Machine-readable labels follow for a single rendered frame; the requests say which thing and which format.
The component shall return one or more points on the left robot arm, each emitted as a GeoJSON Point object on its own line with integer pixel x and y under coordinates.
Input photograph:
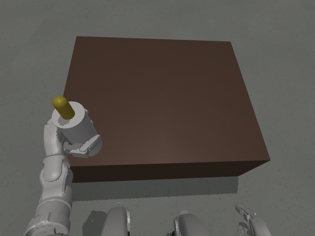
{"type": "Point", "coordinates": [52, 213]}

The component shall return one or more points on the bottle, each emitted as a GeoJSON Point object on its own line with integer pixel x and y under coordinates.
{"type": "Point", "coordinates": [73, 121]}

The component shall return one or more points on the right robot hand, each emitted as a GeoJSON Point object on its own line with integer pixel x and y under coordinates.
{"type": "Point", "coordinates": [257, 226]}

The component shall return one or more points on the left robot hand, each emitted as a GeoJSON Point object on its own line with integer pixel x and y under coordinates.
{"type": "Point", "coordinates": [55, 142]}

